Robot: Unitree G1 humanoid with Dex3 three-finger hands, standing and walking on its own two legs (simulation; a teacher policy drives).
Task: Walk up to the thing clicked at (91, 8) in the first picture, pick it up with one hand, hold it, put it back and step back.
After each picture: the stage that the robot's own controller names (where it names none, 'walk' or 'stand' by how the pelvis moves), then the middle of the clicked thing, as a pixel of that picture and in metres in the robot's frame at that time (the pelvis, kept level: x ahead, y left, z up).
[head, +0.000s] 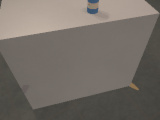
stand; (93, 2) +0.89 -0.02 +0.05
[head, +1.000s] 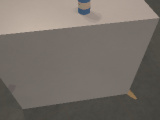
walk; (84, 1) +0.81 +0.06 +0.09
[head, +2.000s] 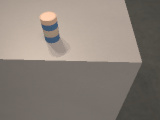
walk; (50, 27) +0.57 +0.22 +0.07
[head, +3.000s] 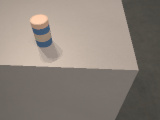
stand; (41, 31) +0.55 +0.20 +0.09
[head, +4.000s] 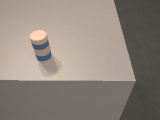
stand; (41, 46) +0.52 +0.21 +0.06
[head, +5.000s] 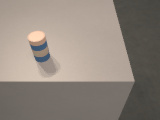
stand; (39, 47) +0.51 +0.21 +0.05
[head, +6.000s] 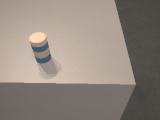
stand; (40, 48) +0.51 +0.21 +0.05
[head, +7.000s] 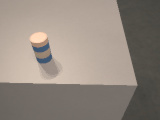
stand; (41, 48) +0.50 +0.21 +0.05
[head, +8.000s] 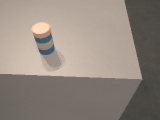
rise first; (44, 39) +0.52 +0.20 +0.05
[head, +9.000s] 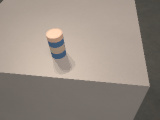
rise first; (56, 44) +0.52 +0.19 +0.06
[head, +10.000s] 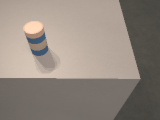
go down; (36, 39) +0.51 +0.17 +0.06
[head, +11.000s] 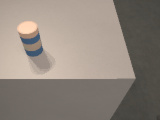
go down; (31, 39) +0.51 +0.18 +0.07
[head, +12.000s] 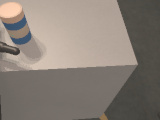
close in; (16, 24) +0.51 +0.19 +0.11
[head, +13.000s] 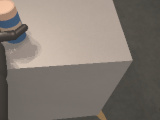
lift; (9, 23) +0.52 +0.20 +0.11
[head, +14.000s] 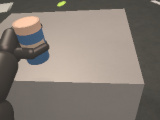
lift; (32, 41) +0.34 +0.17 +0.27
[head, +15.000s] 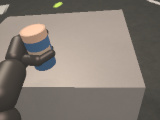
hold; (39, 48) +0.34 +0.15 +0.25
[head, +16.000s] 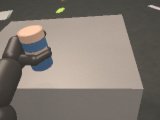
hold; (36, 48) +0.34 +0.16 +0.25
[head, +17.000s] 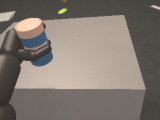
hold; (35, 43) +0.33 +0.15 +0.28
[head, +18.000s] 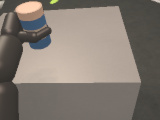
crouch; (35, 26) +0.39 +0.15 +0.28
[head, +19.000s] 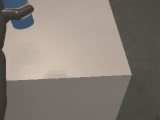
crouch; (17, 6) +0.49 +0.18 +0.25
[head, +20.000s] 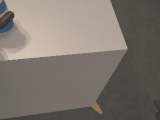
lower; out of the picture +0.54 +0.20 +0.12
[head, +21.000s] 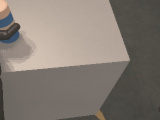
lower; (2, 22) +0.52 +0.20 +0.11
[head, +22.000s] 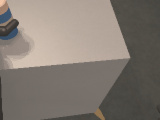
lower; (0, 18) +0.53 +0.20 +0.12
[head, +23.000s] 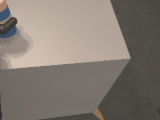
lower; out of the picture +0.53 +0.20 +0.12
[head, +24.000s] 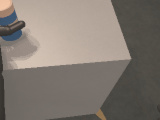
open; (6, 20) +0.53 +0.20 +0.11
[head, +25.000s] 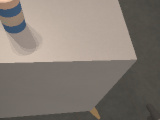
sink last; (10, 11) +0.53 +0.19 +0.11
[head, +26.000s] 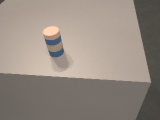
sink last; (53, 42) +0.53 +0.20 +0.09
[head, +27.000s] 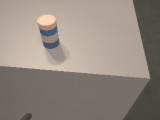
stand; (49, 32) +0.53 +0.18 +0.09
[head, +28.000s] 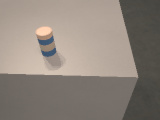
stand; (46, 42) +0.55 +0.20 +0.07
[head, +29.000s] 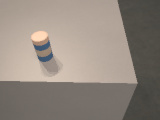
stand; (42, 46) +0.52 +0.21 +0.05
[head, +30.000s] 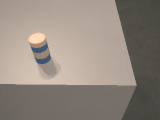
stand; (40, 48) +0.51 +0.21 +0.05
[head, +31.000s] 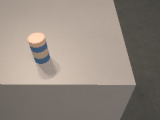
stand; (39, 48) +0.51 +0.21 +0.05
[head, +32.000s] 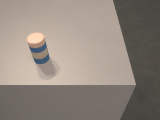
stand; (38, 48) +0.50 +0.21 +0.05
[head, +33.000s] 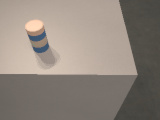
walk; (37, 37) +0.52 +0.21 +0.06
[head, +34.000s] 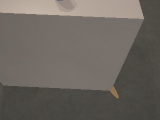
walk; out of the picture +0.77 +0.15 +0.08
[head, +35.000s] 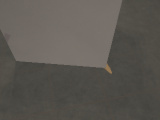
stand; out of the picture +1.15 +0.14 +0.08
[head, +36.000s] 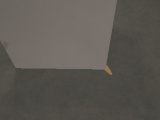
stand; out of the picture +1.13 +0.20 +0.08
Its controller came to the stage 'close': yes
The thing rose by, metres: 0.23
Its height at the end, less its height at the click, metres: +0.00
